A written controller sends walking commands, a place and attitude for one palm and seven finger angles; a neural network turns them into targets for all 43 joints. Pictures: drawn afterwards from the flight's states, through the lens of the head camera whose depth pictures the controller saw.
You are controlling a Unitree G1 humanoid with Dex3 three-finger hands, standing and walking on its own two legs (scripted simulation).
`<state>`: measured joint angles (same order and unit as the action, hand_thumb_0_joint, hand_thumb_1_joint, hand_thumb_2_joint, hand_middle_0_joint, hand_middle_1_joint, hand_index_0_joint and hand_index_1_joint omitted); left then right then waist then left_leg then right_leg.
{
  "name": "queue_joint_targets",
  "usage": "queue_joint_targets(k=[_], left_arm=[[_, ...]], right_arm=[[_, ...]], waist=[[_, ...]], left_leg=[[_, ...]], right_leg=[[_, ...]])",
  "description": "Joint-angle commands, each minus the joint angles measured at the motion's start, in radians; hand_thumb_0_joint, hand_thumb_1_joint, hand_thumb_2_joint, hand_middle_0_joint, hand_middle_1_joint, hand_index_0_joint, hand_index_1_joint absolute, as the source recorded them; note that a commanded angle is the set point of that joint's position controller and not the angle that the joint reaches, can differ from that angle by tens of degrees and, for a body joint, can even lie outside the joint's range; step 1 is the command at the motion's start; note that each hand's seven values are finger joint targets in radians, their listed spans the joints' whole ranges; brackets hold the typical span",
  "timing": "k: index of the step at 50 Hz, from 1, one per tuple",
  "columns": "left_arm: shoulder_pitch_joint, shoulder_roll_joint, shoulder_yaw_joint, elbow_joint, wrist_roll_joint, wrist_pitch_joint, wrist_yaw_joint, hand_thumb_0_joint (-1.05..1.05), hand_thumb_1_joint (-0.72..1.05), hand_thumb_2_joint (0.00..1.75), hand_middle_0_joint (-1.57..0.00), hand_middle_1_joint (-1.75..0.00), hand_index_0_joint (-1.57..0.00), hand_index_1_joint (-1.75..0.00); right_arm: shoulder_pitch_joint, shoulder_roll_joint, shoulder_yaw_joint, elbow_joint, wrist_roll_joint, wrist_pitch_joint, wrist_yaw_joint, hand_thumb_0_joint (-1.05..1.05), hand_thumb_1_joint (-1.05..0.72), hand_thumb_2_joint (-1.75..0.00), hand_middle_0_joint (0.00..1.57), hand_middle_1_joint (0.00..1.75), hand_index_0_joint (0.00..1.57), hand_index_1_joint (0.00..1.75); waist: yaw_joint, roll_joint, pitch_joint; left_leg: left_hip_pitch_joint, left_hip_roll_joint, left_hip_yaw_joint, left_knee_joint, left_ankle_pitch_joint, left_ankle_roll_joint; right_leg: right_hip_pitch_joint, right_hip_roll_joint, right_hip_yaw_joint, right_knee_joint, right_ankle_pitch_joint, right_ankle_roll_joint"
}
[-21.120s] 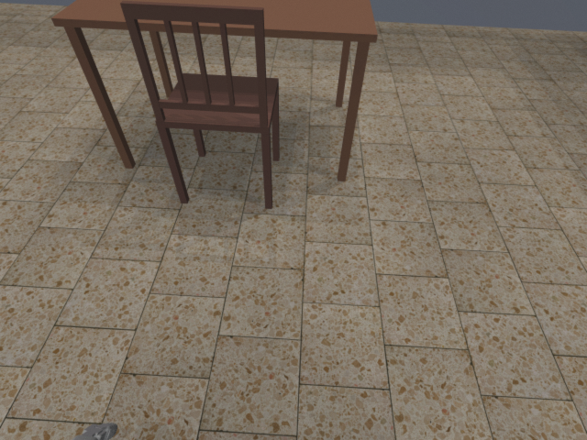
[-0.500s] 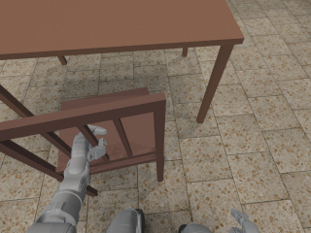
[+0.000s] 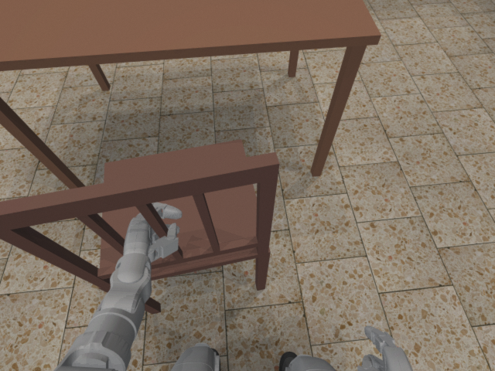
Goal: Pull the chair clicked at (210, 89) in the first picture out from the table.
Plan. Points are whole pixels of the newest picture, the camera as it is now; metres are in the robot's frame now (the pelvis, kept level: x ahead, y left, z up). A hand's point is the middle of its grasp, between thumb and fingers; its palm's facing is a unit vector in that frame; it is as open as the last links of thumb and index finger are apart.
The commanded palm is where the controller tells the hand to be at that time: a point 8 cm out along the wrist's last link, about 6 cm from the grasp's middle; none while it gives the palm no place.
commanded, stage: step backward, pulling the chair out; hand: left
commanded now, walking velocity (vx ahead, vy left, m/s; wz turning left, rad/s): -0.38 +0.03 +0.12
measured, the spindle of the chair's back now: (163, 233) +0.35 +0.18 -0.08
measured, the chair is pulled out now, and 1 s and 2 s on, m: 0.30 0.55 0.60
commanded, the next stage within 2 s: stop walking, hand still on the chair in 0.84 s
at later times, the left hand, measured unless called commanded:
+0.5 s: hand (170, 313) +0.20 +0.14 -0.07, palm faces +0.07 -0.98 -0.20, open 4.9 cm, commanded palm +0.18 +0.19 -0.06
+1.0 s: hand out of the picture +0.08 +0.13 -0.06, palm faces +0.09 -0.98 -0.19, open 4.9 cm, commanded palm +0.06 +0.18 -0.05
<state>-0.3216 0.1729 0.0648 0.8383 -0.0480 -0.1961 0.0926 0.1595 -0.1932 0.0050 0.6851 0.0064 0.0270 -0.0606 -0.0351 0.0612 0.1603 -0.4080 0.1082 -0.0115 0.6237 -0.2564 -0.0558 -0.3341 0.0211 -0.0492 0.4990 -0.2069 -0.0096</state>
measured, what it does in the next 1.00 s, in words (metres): walks backwards: left foot, then right foot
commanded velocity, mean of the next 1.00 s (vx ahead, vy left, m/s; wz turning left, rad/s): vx -0.29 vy -0.03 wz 0.06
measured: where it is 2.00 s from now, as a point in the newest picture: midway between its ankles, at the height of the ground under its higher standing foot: outside the picture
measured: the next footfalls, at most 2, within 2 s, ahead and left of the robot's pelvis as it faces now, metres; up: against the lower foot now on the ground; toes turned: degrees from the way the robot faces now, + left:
left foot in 0.16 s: +0.01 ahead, +0.15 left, +0.00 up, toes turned +2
right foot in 0.36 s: -0.03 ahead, -0.12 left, +0.00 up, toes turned +0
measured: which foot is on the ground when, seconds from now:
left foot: up 0.00-0.14, down 0.16-0.42, up 0.44-0.62, down 0.64-0.90, up 0.92-1.00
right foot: down 0.00-0.18, up 0.20-0.34, down 0.36-0.68, up 0.70-0.84, down 0.86-1.00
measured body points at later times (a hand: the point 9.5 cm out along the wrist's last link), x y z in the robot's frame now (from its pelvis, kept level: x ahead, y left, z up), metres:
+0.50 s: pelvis -0.13 -0.01 +0.00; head -0.05 -0.03 +0.44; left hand +0.20 +0.19 -0.05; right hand -0.02 -0.26 -0.14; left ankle -0.08 +0.14 -0.71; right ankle -0.07 -0.12 -0.73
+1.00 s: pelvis -0.25 -0.03 +0.00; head -0.18 -0.04 +0.44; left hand +0.07 +0.18 -0.05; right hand -0.13 -0.27 -0.14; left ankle -0.22 +0.12 -0.71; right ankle -0.18 -0.14 -0.73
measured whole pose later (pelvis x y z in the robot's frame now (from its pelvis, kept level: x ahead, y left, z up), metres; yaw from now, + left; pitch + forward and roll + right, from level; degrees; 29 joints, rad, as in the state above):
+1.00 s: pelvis -0.25 -0.03 +0.00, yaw +2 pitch +1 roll +0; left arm -0.38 0.16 0.05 0.93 -0.05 -0.17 0.09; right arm 0.18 -0.22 0.00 0.72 0.03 0.02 -0.09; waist -0.04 0.05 0.15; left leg -0.42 0.04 -0.05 0.76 -0.42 -0.04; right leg -0.38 0.00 -0.04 0.55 -0.19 -0.02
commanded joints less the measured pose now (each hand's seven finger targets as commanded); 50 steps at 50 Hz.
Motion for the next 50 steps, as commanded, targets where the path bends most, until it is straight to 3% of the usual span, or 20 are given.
queue_joint_targets(k=[1,5,7,9,11,15,18,19,21,23,26,30,33,34,35,38,43,46,48,50], left_arm=[[-0.185,0.194,0.032,-0.105,0.049,-0.044,0.012,0.00,0.90,0.90,-0.50,-1.45,-0.50,-1.45],[-0.168,0.162,0.013,-0.100,0.043,-0.021,0.020,0.00,0.90,0.90,-0.50,-1.45,-0.50,-1.45],[-0.183,0.128,-0.028,-0.132,0.032,-0.021,0.018,0.00,0.90,0.90,-0.50,-1.45,-0.50,-1.45],[-0.194,0.092,-0.062,-0.170,0.027,-0.039,0.006,0.00,0.90,0.90,-0.50,-1.45,-0.50,-1.45],[-0.251,0.072,-0.078,-0.223,0.040,-0.043,0.006,0.00,0.90,0.90,-0.50,-1.45,-0.50,-1.45],[-0.233,0.062,-0.075,-0.186,0.045,-0.052,-0.001,0.00,0.90,0.90,-0.50,-1.45,-0.50,-1.45],[-0.250,0.098,-0.060,-0.182,0.060,-0.072,-0.008,0.00,0.90,0.90,-0.50,-1.45,-0.50,-1.45],[-0.235,0.123,-0.046,-0.162,0.058,-0.070,-0.009,0.00,0.90,0.90,-0.50,-1.45,-0.50,-1.45],[-0.210,0.195,0.002,-0.158,0.042,-0.077,-0.001,0.00,0.90,0.90,-0.50,-1.45,-0.50,-1.45],[-0.190,0.198,0.019,-0.126,0.042,-0.064,0.010,0.00,0.90,0.90,-0.50,-1.45,-0.50,-1.45],[-0.155,0.175,0.023,-0.113,0.043,-0.036,0.020,0.00,0.90,0.90,-0.50,-1.45,-0.50,-1.45],[-0.172,0.140,-0.020,-0.100,0.027,-0.015,0.019,0.00,0.90,0.90,-0.50,-1.45,-0.50,-1.45],[-0.232,0.080,-0.082,-0.162,0.024,-0.030,0.003,0.00,0.90,0.90,-0.50,-1.45,-0.50,-1.45],[-0.297,0.087,-0.083,-0.219,0.029,-0.038,0.000,0.00,0.90,0.90,-0.50,-1.45,-0.50,-1.45],[-0.293,0.076,-0.084,-0.208,0.034,-0.032,0.002,0.00,0.90,0.90,-0.50,-1.45,-0.50,-1.45],[-0.291,0.042,-0.093,-0.150,0.032,-0.030,-0.004,0.00,0.90,0.90,-0.50,-1.45,-0.50,-1.45],[-0.312,0.110,-0.060,-0.075,0.054,-0.047,-0.011,0.00,0.90,0.90,-0.50,-1.45,-0.50,-1.45],[-0.277,0.206,0.006,-0.020,0.029,-0.035,0.002,0.00,0.90,0.90,-0.50,-1.45,-0.50,-1.45],[-0.336,0.221,0.019,-0.196,0.028,-0.035,0.007,0.00,0.90,0.90,-0.50,-1.45,-0.50,-1.45],[-0.282,0.204,0.024,-0.195,0.027,-0.006,0.020,0.00,0.90,0.90,-0.50,-1.45,-0.50,-1.45]], right_arm=[[-0.010,-0.158,-0.055,-0.081,0.009,-0.039,-0.051,0.00,-0.90,-0.90,0.20,0.30,0.20,0.30],[0.010,-0.167,-0.034,-0.050,0.005,-0.037,-0.065,0.00,-0.90,-0.90,0.20,0.30,0.20,0.30],[0.028,-0.191,-0.047,-0.056,0.004,-0.038,-0.073,0.00,-0.90,-0.90,0.20,0.30,0.20,0.30],[0.013,-0.199,-0.056,-0.090,0.003,-0.024,-0.057,0.00,-0.90,-0.90,0.20,0.30,0.20,0.30],[-0.014,-0.170,-0.048,-0.095,-0.024,-0.019,-0.043,0.00,-0.90,-0.90,0.20,0.30,0.20,0.30],[0.077,-0.184,-0.074,-0.060,-0.010,-0.043,-0.011,0.00,-0.90,-0.90,0.20,0.30,0.20,0.30],[0.067,-0.181,-0.072,-0.059,-0.006,-0.049,-0.007,0.00,-0.90,-0.90,0.20,0.30,0.20,0.30],[0.066,-0.188,-0.075,-0.059,0.003,-0.044,-0.014,0.00,-0.90,-0.90,0.20,0.30,0.20,0.30],[0.059,-0.173,-0.088,-0.084,0.025,-0.043,-0.030,0.00,-0.90,-0.90,0.20,0.30,0.20,0.30],[-0.028,-0.166,-0.068,-0.090,0.018,-0.055,-0.044,0.00,-0.90,-0.90,0.20,0.30,0.20,0.30],[-0.011,-0.154,-0.038,-0.058,0.009,-0.059,-0.046,0.00,-0.90,-0.90,0.20,0.30,0.20,0.30],[0.052,-0.181,-0.042,-0.041,0.011,-0.057,-0.067,0.00,-0.90,-0.90,0.20,0.30,0.20,0.30],[0.047,-0.206,-0.059,-0.080,0.005,-0.044,-0.060,0.00,-0.90,-0.90,0.20,0.30,0.20,0.30],[0.009,-0.194,-0.052,-0.085,-0.015,-0.038,-0.056,0.00,-0.90,-0.90,0.20,0.30,0.20,0.30],[0.009,-0.175,-0.048,-0.084,-0.021,-0.034,-0.048,0.00,-0.90,-0.90,0.20,0.30,0.20,0.30],[0.086,-0.189,-0.072,-0.058,-0.006,-0.047,-0.020,0.00,-0.90,-0.90,0.20,0.30,0.20,0.30],[0.070,-0.183,-0.062,-0.059,0.006,-0.048,-0.022,0.00,-0.90,-0.90,0.20,0.30,0.20,0.30],[0.045,-0.181,-0.075,-0.076,0.036,-0.041,-0.042,0.00,-0.90,-0.90,0.20,0.30,0.20,0.30],[0.004,-0.163,-0.046,-0.100,0.029,-0.049,-0.045,0.00,-0.90,-0.90,0.20,0.30,0.20,0.30],[0.009,-0.152,-0.022,-0.085,0.025,-0.061,-0.054,0.00,-0.90,-0.90,0.20,0.30,0.20,0.30]], waist=[[0.024,-0.219,-0.480],[0.006,-0.198,-0.468],[-0.003,-0.147,-0.451],[0.008,0.069,-0.403],[0.012,0.280,-0.380],[-0.011,0.145,-0.440],[-0.009,0.194,-0.450],[-0.009,0.125,-0.455],[-0.015,-0.180,-0.482],[0.035,-0.180,-0.431],[0.020,-0.158,-0.469],[0.003,-0.204,-0.445],[0.010,0.075,-0.423],[0.012,0.243,-0.403],[0.015,0.287,-0.391],[0.003,0.150,-0.411],[0.003,0.120,-0.412],[0.020,-0.239,-0.432],[0.040,-0.164,-0.434],[0.017,-0.140,-0.449]], left_leg=[[-0.043,-0.072,-0.097,0.286,-0.268,0.011],[0.067,-0.056,-0.046,-0.022,-0.111,0.015],[0.142,0.022,-0.081,-0.227,0.198,0.057],[0.124,0.166,-0.193,-0.266,0.354,0.140],[0.096,0.232,-0.279,-0.273,0.451,0.197],[0.401,0.208,-0.232,-0.088,0.859,0.179],[0.344,0.159,-0.167,-0.060,0.717,0.141],[0.234,0.128,-0.139,-0.049,0.581,0.110],[0.103,-0.026,0.008,0.093,0.038,0.026],[-0.009,-0.091,-0.073,0.338,-0.259,0.016],[-0.006,-0.079,-0.091,0.202,-0.220,0.011],[0.118,-0.048,-0.033,-0.132,-0.057,0.027],[0.162,0.145,-0.167,-0.280,0.328,0.121],[0.138,0.207,-0.244,-0.289,0.412,0.171],[0.145,0.234,-0.263,-0.277,0.480,0.194],[0.396,0.218,-0.216,-0.109,0.811,0.181],[0.231,0.120,-0.111,-0.046,0.498,0.094],[0.060,-0.062,-0.016,0.180,-0.190,0.015],[0.045,-0.073,-0.082,0.264,-0.257,0.030],[0.125,-0.072,-0.054,0.064,-0.185,0.045]], right_leg=[[0.243,-0.399,0.240,-0.051,0.697,-0.159],[0.224,-0.306,0.124,-0.008,0.577,-0.082],[0.163,-0.207,0.072,0.038,0.369,-0.015],[0.096,-0.077,0.029,0.139,0.033,0.031],[0.028,-0.060,0.044,0.307,-0.246,0.013],[0.000,-0.037,0.050,0.049,-0.119,0.009],[0.105,-0.057,0.059,-0.078,0.093,0.001],[0.187,-0.079,0.066,-0.077,0.220,-0.012],[0.206,-0.277,0.234,-0.131,0.340,-0.080],[0.125,-0.395,0.297,-0.167,0.278,-0.159],[0.234,-0.349,0.193,-0.062,0.486,-0.134],[0.217,-0.284,0.150,-0.048,0.395,-0.069],[0.126,-0.097,0.046,0.101,0.083,0.026],[0.085,-0.075,0.041,0.218,-0.048,0.028],[0.037,-0.064,0.050,0.298,-0.220,0.018],[-0.033,-0.049,0.053,0.133,-0.154,0.008],[0.175,-0.116,0.087,-0.075,0.281,-0.010],[0.155,-0.352,0.303,-0.152,0.237,-0.124],[0.139,-0.391,0.297,-0.142,0.147,-0.154],[0.168,-0.327,0.193,-0.086,0.103,-0.106]])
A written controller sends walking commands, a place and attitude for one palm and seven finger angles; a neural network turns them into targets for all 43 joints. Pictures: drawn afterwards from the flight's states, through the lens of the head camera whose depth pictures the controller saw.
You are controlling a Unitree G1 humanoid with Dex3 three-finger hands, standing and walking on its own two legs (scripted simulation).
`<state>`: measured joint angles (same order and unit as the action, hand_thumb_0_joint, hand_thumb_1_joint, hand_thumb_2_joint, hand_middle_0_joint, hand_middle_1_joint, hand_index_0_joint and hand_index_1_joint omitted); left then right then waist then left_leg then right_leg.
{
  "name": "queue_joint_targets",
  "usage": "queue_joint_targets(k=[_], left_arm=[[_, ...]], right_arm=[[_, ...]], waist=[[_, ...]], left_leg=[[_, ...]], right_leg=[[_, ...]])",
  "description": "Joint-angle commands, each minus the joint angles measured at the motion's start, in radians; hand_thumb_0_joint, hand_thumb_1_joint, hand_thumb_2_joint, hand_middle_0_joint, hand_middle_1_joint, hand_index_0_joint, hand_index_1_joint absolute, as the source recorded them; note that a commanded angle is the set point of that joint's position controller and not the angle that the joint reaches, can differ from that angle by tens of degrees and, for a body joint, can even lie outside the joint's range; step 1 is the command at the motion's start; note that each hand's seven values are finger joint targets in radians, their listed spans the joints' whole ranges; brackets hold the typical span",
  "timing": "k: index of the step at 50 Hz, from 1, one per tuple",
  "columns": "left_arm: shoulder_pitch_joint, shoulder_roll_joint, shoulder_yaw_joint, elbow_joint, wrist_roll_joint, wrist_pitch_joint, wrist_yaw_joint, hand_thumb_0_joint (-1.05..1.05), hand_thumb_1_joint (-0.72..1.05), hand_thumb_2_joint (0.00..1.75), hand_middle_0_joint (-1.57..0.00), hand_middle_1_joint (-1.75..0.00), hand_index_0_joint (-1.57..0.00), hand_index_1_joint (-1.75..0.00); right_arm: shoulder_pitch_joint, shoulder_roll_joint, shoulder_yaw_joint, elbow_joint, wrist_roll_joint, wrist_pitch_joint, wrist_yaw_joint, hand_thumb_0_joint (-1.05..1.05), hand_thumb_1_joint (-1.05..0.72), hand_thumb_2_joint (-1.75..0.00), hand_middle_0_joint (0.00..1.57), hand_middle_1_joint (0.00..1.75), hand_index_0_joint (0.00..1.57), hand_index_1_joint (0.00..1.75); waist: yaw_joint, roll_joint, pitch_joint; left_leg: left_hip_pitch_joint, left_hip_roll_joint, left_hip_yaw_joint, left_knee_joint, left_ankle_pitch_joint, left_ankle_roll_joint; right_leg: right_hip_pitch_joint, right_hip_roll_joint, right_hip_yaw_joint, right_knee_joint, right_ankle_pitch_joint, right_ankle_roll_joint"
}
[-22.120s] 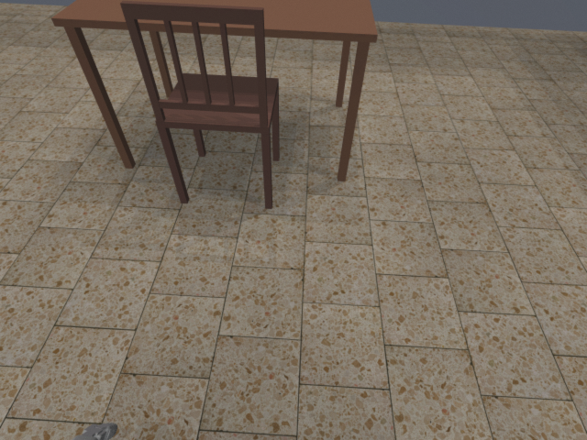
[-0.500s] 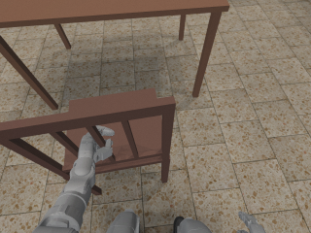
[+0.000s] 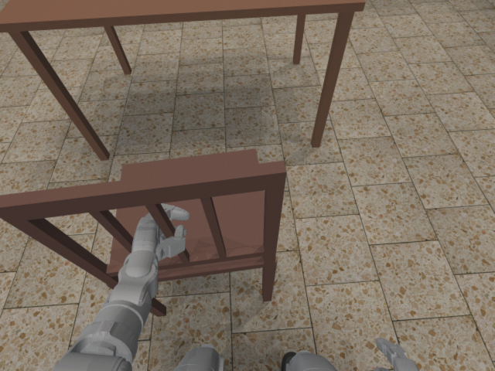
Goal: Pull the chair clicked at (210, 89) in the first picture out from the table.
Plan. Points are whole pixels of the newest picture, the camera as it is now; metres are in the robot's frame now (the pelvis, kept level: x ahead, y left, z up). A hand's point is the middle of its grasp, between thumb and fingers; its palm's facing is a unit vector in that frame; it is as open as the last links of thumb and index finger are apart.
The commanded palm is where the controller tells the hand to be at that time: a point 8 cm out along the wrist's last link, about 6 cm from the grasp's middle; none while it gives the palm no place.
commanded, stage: stop walking, hand still on the chair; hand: left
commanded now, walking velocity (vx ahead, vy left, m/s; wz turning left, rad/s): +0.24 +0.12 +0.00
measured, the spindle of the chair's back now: (171, 234) +0.36 +0.17 -0.08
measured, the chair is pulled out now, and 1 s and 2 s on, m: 0.55 0.60 0.60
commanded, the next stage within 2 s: open the thumb and straighten the fingers in 0.84 s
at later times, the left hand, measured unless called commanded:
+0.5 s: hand (179, 270) +0.28 +0.14 -0.06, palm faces +0.01 -0.98 -0.18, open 4.9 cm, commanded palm +0.26 +0.19 -0.05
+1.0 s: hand (179, 270) +0.28 +0.14 -0.06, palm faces +0.03 -0.99 -0.16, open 5.0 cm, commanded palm +0.26 +0.19 -0.04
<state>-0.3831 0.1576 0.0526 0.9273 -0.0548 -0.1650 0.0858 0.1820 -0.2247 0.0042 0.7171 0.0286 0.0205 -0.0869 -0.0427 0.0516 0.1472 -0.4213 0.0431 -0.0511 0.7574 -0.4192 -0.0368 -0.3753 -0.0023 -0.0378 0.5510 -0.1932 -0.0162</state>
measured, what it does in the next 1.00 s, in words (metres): steps on the spot: left foot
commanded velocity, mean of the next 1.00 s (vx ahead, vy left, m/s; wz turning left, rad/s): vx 0.04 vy -0.01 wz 0.00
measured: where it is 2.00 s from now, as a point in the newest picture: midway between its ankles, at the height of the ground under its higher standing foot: outside the picture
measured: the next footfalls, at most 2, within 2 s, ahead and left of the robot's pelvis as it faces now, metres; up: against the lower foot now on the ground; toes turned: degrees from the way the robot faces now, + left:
left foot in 0.06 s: +0.04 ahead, +0.15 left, +0.00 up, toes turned +1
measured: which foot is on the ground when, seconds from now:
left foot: up 0.00-0.04, down 0.06-1.00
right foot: down 0.00-1.00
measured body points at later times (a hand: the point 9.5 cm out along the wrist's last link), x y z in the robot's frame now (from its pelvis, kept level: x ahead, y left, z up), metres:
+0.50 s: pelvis +0.01 +0.01 +0.01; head +0.02 -0.01 +0.46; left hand +0.28 +0.19 -0.04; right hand +0.11 -0.24 -0.12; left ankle +0.00 +0.15 -0.73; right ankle +0.06 -0.12 -0.73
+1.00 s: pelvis +0.02 +0.00 +0.01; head +0.04 -0.01 +0.46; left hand +0.28 +0.19 -0.04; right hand +0.16 -0.24 -0.10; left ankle +0.00 +0.15 -0.73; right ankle +0.06 -0.12 -0.73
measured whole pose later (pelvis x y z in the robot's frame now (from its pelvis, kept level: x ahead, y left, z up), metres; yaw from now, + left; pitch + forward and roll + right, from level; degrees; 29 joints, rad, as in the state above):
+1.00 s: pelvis +0.02 +0.00 +0.01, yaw +0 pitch +0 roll +0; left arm -0.03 0.13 -0.05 0.65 -0.05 -0.09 0.10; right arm 0.19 -0.22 0.02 0.67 0.04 0.02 -0.10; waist -0.04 0.01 0.03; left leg -0.18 0.04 -0.01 0.45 -0.28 -0.04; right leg -0.28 -0.02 -0.04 0.47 -0.19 0.00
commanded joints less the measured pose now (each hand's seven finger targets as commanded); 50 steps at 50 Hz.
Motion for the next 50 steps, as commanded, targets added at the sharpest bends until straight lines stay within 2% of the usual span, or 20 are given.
queue_joint_targets(k=[1,2,3,5,6,9,13,15,18,20,22,25,28,31,43,46,47,48,49,50], left_arm=[[-0.205,0.200,0.030,-0.292,0.030,-0.026,0.025,0.00,0.90,0.90,-0.50,-1.45,-0.50,-1.45],[-0.195,0.183,0.019,-0.301,0.024,-0.017,0.024,0.00,0.90,0.90,-0.50,-1.45,-0.50,-1.45],[-0.198,0.161,0.006,-0.329,0.024,-0.012,0.021,0.00,0.90,0.90,-0.50,-1.45,-0.50,-1.45],[-0.180,0.114,-0.040,-0.311,0.028,-0.005,0.016,0.00,0.90,0.90,-0.50,-1.45,-0.50,-1.45],[-0.193,0.091,-0.060,-0.311,0.037,-0.002,0.016,0.00,0.90,0.90,-0.50,-1.45,-0.50,-1.45],[-0.179,0.112,-0.045,-0.322,0.032,-0.004,0.010,0.00,0.90,0.90,-0.50,-1.45,-0.50,-1.45],[-0.142,0.090,-0.066,-0.302,0.041,-0.010,0.005,0.00,0.90,0.90,-0.50,-1.45,-0.50,-1.45],[-0.105,0.111,-0.056,-0.301,0.045,-0.009,0.008,0.00,0.90,0.90,-0.50,-1.45,-0.50,-1.45],[-0.061,0.112,-0.045,-0.305,0.046,-0.015,0.016,0.00,0.90,0.90,-0.50,-1.45,-0.50,-1.45],[-0.015,0.117,-0.040,-0.303,0.046,-0.013,0.019,0.00,0.90,0.90,-0.50,-1.45,-0.50,-1.45],[-0.002,0.105,-0.047,-0.320,0.048,-0.015,0.019,0.00,0.90,0.90,-0.50,-1.45,-0.50,-1.45],[0.043,0.113,-0.042,-0.346,0.048,-0.016,0.022,0.00,0.90,0.90,-0.50,-1.45,-0.50,-1.45],[0.075,0.100,-0.052,-0.370,0.047,-0.016,0.020,0.00,0.90,0.90,-0.50,-1.45,-0.50,-1.45],[0.105,0.089,-0.068,-0.396,0.044,-0.012,0.017,0.00,0.90,0.90,-0.50,-1.45,-0.50,-1.45],[0.140,0.088,-0.068,-0.427,0.040,0.012,0.020,0.00,0.90,0.90,-0.50,-1.45,-0.50,-1.45],[0.148,0.087,-0.072,-0.424,0.040,0.016,0.021,0.00,0.90,0.90,-0.50,-1.45,-0.50,-1.45],[0.132,0.131,-0.035,-0.521,0.040,0.008,0.025,0.00,0.90,0.90,-0.50,-1.45,-0.50,-1.45],[0.246,0.011,-0.100,-0.426,-0.018,0.047,0.001,0.00,0.78,0.84,-0.50,-1.45,-0.50,-1.45],[0.241,0.033,-0.097,-0.448,-0.026,0.055,-0.011,0.00,0.66,0.78,-0.50,-1.45,-0.50,-1.45],[0.203,0.107,-0.028,-0.535,-0.027,0.041,-0.011,0.00,0.54,0.73,-0.50,-1.45,-0.50,-1.45]], right_arm=[[-0.007,-0.121,-0.021,-0.121,0.001,-0.061,-0.031,0.00,-0.90,-0.90,0.20,0.30,0.20,0.30],[0.001,-0.125,-0.024,-0.123,-0.002,-0.067,-0.037,0.00,-0.90,-0.90,0.20,0.30,0.20,0.30],[0.002,-0.133,-0.032,-0.128,-0.006,-0.073,-0.041,0.00,-0.90,-0.90,0.20,0.30,0.20,0.30],[-0.004,-0.132,-0.026,-0.137,-0.003,-0.065,-0.039,0.00,-0.90,-0.90,0.20,0.30,0.20,0.30],[-0.013,-0.127,-0.018,-0.140,-0.005,-0.061,-0.035,0.00,-0.90,-0.90,0.20,0.30,0.20,0.30],[0.019,-0.138,-0.032,-0.131,0.000,-0.058,-0.032,0.00,-0.90,-0.90,0.20,0.30,0.20,0.30],[0.013,-0.119,-0.026,-0.125,-0.005,-0.070,-0.028,0.00,-0.90,-0.90,0.20,0.30,0.20,0.30],[0.018,-0.120,-0.025,-0.112,-0.008,-0.079,-0.030,0.00,-0.90,-0.90,0.20,0.30,0.20,0.30],[0.016,-0.116,-0.025,-0.113,-0.008,-0.084,-0.031,0.00,-0.90,-0.90,0.20,0.30,0.20,0.30],[0.020,-0.120,-0.026,-0.105,-0.009,-0.089,-0.033,0.00,-0.90,-0.90,0.20,0.30,0.20,0.30],[0.014,-0.117,-0.025,-0.113,-0.010,-0.091,-0.032,0.00,-0.90,-0.90,0.20,0.30,0.20,0.30],[0.008,-0.119,-0.028,-0.110,-0.011,-0.092,-0.036,0.00,-0.90,-0.90,0.20,0.30,0.20,0.30],[-0.005,-0.115,-0.028,-0.120,-0.011,-0.086,-0.037,0.00,-0.90,-0.90,0.20,0.30,0.20,0.30],[-0.011,-0.115,-0.030,-0.125,-0.010,-0.078,-0.036,0.00,-0.90,-0.90,0.20,0.30,0.20,0.30],[-0.037,-0.107,-0.024,-0.157,-0.008,-0.040,-0.039,0.00,-0.90,-0.90,0.20,0.30,0.20,0.30],[-0.039,-0.108,-0.022,-0.157,-0.009,-0.036,-0.040,0.00,-0.90,-0.90,0.20,0.30,0.20,0.30],[-0.046,-0.107,-0.024,-0.172,-0.009,-0.036,-0.038,0.00,-0.90,-0.90,0.20,0.30,0.20,0.30],[-0.036,-0.139,-0.038,-0.174,0.041,-0.053,-0.009,0.00,-0.90,-0.90,0.20,0.30,0.20,0.30],[-0.037,-0.150,-0.036,-0.175,0.042,-0.061,0.003,0.00,-0.90,-0.90,0.20,0.30,0.20,0.30],[-0.044,-0.145,-0.042,-0.190,0.039,-0.074,0.012,0.00,-0.90,-0.90,0.20,0.30,0.20,0.30]], waist=[[0.021,-0.172,-0.435],[0.018,-0.184,-0.421],[0.024,-0.135,-0.403],[0.029,0.086,-0.353],[0.028,0.152,-0.324],[0.027,0.025,-0.345],[0.018,-0.032,-0.309],[0.021,0.000,-0.267],[0.027,-0.060,-0.265],[0.028,-0.034,-0.267],[0.027,-0.066,-0.284],[0.027,-0.018,-0.304],[0.025,-0.067,-0.331],[0.022,-0.051,-0.338],[0.025,-0.064,-0.316],[0.026,-0.035,-0.313],[0.031,-0.038,-0.313],[-0.029,-0.149,-0.296],[-0.018,-0.156,-0.284],[-0.007,-0.122,-0.308]], left_leg=[[0.187,-0.010,0.007,-0.184,0.037,0.031],[0.237,-0.003,0.019,-0.280,0.100,0.042],[0.254,0.030,-0.003,-0.348,0.128,0.060],[0.192,0.105,-0.095,-0.416,0.051,0.101],[0.115,0.120,-0.131,-0.450,-0.003,0.119],[0.162,0.097,-0.095,-0.402,0.103,0.114],[0.203,0.049,-0.017,-0.366,0.114,0.074],[0.193,0.049,-0.016,-0.393,0.044,0.070],[0.213,0.046,-0.007,-0.385,0.079,0.068],[0.232,0.050,-0.004,-0.386,0.144,0.065],[0.243,0.055,-0.001,-0.379,0.215,0.060],[0.274,0.065,0.002,-0.375,0.321,0.056],[0.288,0.071,0.004,-0.360,0.400,0.049],[0.308,0.072,0.008,-0.353,0.452,0.042],[0.292,0.063,0.009,-0.364,0.374,0.043],[0.290,0.065,0.009,-0.368,0.380,0.043],[0.287,0.063,0.006,-0.368,0.375,0.045],[0.151,0.012,0.059,-0.342,0.272,0.044],[0.108,0.009,0.056,-0.329,0.234,0.045],[0.082,-0.002,0.062,-0.307,0.196,0.049]], right_leg=[[0.208,-0.273,0.165,-0.133,0.015,-0.072],[0.190,-0.239,0.159,-0.136,-0.075,-0.042],[0.188,-0.191,0.141,-0.120,-0.129,-0.015],[0.168,-0.096,0.065,-0.067,-0.296,0.029],[0.200,-0.069,0.043,-0.009,-0.280,0.028],[0.250,-0.051,0.044,-0.071,-0.166,0.033],[0.206,-0.102,0.116,-0.185,-0.190,0.004],[0.168,-0.100,0.112,-0.209,-0.251,0.009],[0.161,-0.109,0.129,-0.227,-0.224,0.004],[0.173,-0.103,0.120,-0.217,-0.143,0.004],[0.198,-0.107,0.117,-0.198,-0.052,0.000],[0.225,-0.107,0.106,-0.162,0.111,-0.004],[0.263,-0.115,0.099,-0.134,0.233,-0.008],[0.269,-0.119,0.093,-0.118,0.315,-0.010],[0.263,-0.122,0.095,-0.152,0.228,-0.011],[0.260,-0.121,0.089,-0.152,0.223,-0.009],[0.272,-0.123,0.094,-0.158,0.223,-0.009],[0.198,-0.078,-0.003,-0.107,0.134,0.007],[0.185,-0.076,-0.005,-0.095,0.104,0.003],[0.164,-0.071,0.005,-0.078,0.061,0.008]])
